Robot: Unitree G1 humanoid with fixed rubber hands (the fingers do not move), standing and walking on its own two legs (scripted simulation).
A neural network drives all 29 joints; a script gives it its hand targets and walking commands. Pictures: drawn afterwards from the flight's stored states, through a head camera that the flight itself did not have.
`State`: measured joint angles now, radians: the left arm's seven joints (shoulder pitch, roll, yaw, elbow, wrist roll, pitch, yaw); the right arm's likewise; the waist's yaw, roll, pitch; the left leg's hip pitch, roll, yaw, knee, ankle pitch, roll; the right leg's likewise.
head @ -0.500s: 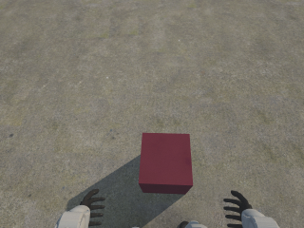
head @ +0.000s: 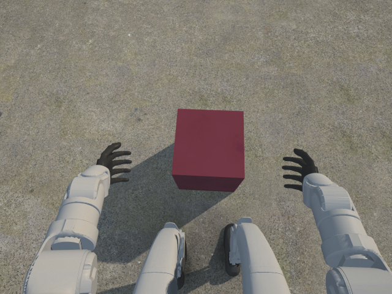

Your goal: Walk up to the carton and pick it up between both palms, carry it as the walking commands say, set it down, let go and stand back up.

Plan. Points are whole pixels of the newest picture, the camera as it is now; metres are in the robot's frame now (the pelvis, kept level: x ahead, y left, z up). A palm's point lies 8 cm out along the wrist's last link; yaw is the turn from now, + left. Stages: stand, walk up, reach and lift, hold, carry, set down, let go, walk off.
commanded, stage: reach and lift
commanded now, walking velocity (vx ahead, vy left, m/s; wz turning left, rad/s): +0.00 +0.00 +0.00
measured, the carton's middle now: (208, 153) +0.54 -0.01 -0.54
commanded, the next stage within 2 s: none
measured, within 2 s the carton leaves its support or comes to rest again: neither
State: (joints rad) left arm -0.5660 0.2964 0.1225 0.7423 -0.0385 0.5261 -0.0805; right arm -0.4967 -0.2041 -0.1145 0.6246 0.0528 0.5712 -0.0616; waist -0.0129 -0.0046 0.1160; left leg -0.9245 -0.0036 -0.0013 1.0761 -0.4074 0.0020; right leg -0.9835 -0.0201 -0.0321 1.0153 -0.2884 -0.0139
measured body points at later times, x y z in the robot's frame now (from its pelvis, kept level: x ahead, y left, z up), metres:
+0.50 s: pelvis +0.01 +0.00 -0.02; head +0.29 +0.00 +0.33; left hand +0.51 +0.22 -0.13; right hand +0.48 -0.23 -0.13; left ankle +0.07 +0.12 -0.66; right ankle +0.11 -0.11 -0.66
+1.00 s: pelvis +0.02 +0.01 -0.06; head +0.34 +0.01 +0.26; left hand +0.56 +0.22 -0.17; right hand +0.53 -0.24 -0.17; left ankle +0.07 +0.12 -0.66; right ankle +0.12 -0.11 -0.66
